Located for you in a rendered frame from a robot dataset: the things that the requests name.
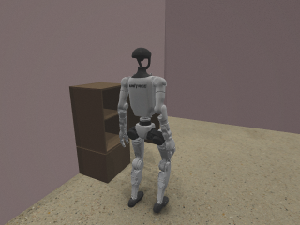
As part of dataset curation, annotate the left robot upper arm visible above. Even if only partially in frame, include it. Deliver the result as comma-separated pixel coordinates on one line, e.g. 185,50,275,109
118,76,131,111

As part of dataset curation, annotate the robot right hand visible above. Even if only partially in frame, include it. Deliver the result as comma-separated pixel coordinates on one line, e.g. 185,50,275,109
162,138,176,160

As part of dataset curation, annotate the robot left hand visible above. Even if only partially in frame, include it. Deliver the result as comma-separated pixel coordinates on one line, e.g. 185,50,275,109
119,129,129,148

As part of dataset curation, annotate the right robot forearm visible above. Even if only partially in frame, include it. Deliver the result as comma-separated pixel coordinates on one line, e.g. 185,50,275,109
157,105,173,141

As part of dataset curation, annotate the cupboard door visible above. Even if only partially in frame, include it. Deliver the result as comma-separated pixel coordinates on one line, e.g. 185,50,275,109
127,94,160,144

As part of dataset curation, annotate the right robot upper arm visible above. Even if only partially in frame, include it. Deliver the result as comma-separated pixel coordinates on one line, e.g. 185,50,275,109
152,76,167,114

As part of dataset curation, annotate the left robot forearm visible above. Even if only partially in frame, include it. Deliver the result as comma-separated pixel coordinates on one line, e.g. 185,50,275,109
117,106,128,131

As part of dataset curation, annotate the robot torso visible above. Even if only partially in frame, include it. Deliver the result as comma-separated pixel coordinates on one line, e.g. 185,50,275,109
127,73,156,140

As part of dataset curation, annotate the humanoid robot head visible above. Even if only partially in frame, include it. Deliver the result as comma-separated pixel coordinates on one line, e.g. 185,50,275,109
131,47,152,78

